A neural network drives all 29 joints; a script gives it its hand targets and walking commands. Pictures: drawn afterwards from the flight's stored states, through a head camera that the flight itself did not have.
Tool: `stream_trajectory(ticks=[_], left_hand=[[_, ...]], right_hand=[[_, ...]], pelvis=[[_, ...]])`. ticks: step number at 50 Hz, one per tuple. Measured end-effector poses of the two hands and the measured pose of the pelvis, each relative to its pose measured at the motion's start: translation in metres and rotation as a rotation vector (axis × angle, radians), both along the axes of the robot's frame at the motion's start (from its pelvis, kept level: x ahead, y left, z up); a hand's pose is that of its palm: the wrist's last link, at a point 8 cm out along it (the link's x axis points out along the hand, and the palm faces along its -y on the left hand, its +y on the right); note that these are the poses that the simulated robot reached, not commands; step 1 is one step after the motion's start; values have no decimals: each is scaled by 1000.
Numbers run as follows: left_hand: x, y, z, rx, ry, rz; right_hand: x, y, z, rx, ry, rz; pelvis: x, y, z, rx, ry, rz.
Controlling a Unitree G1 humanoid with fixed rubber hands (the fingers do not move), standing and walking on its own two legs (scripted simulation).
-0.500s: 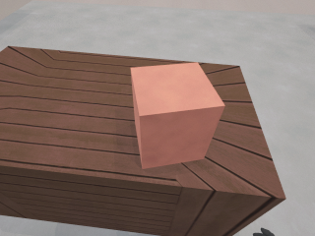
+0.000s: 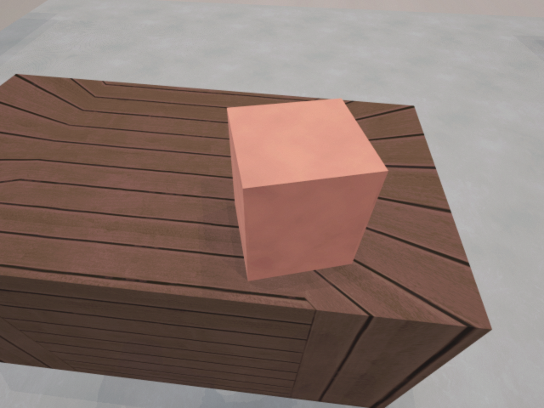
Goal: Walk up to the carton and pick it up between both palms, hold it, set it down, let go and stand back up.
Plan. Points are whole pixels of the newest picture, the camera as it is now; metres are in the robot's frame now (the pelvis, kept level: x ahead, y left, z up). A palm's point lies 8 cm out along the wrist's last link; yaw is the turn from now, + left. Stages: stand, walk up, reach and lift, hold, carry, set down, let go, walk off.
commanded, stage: stand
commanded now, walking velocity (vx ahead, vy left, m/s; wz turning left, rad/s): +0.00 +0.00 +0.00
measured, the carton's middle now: (293, 191) +0.47 +0.03 +0.04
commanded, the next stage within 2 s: none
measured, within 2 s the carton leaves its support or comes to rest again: neither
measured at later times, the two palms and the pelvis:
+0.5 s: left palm out of the picture +0.03 +0.29 -0.13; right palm out of the picture +0.10 -0.28 -0.10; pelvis +0.00 +0.00 +0.00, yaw +0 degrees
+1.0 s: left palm out of the picture +0.02 +0.30 -0.13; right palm out of the picture +0.09 -0.28 -0.11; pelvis -0.01 +0.00 +0.00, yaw +0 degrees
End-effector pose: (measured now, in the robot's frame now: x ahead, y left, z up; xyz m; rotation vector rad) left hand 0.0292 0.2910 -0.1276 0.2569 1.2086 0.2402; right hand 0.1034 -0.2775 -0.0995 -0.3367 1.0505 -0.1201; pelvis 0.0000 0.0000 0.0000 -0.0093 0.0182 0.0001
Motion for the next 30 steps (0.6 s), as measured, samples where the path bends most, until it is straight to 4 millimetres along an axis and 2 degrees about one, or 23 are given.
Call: stream_trajectory(ticks=[15, 30], left_hand=[[9, 2, 3, 9, -19, -1], [1, 3, 3, 11, -3, 4]], right_hand=[[0, -2, -1, -2, 0, -4], [-7, -3, -4, -2, 15, -11]], pelvis=[[-1, 0, 0, 0, -2, 0], [-5, 0, 0, 0, -7, 0]])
